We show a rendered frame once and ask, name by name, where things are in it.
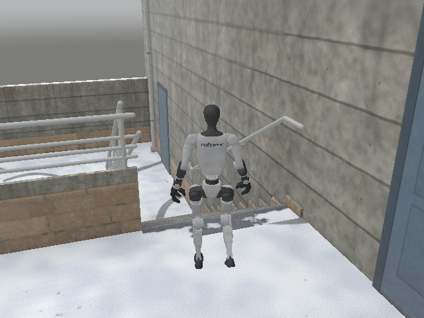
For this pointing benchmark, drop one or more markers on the right robot hand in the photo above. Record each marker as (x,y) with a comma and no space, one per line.
(241,185)

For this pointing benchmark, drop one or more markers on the left robot hand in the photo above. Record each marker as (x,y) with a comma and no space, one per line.
(174,193)

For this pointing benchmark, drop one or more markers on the robot right upper arm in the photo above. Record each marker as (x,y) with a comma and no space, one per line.
(237,154)

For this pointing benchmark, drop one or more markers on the robot right thigh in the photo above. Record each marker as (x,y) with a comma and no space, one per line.
(227,194)

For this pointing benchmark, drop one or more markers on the right robot shin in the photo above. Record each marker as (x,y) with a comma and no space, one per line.
(228,237)

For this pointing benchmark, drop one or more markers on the right robot forearm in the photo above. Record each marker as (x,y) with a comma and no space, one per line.
(243,174)

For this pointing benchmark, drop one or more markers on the robot left upper arm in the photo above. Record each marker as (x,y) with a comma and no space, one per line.
(187,151)

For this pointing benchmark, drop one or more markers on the left robot forearm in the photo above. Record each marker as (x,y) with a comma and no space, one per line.
(179,177)

